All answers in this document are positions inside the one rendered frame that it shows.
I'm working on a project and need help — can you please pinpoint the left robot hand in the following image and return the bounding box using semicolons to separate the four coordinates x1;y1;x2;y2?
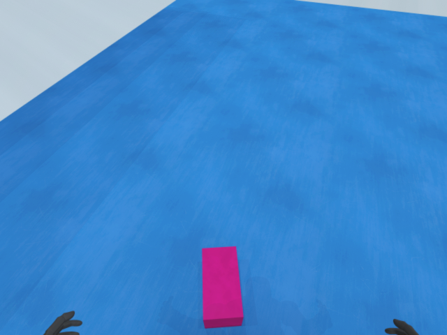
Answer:
44;311;82;335

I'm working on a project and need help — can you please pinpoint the right robot hand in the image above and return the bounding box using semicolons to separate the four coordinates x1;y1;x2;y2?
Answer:
385;319;419;335

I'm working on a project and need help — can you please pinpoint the carton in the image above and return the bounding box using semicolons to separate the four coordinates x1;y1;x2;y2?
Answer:
202;246;244;329

